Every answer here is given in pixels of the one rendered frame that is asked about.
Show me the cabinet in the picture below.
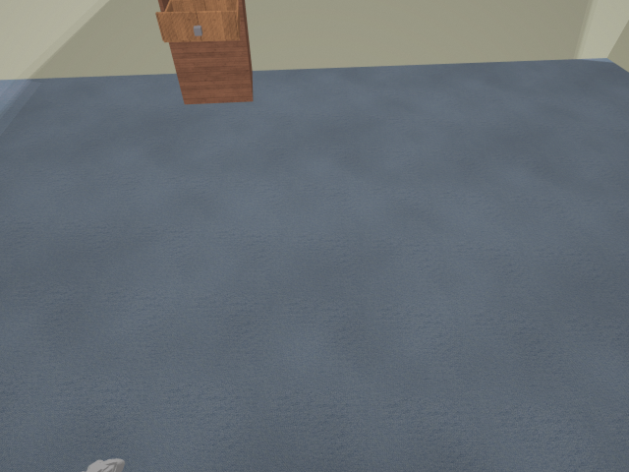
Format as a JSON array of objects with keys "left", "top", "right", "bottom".
[{"left": 158, "top": 0, "right": 253, "bottom": 104}]

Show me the drawer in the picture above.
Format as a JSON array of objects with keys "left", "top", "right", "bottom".
[{"left": 155, "top": 0, "right": 240, "bottom": 42}]

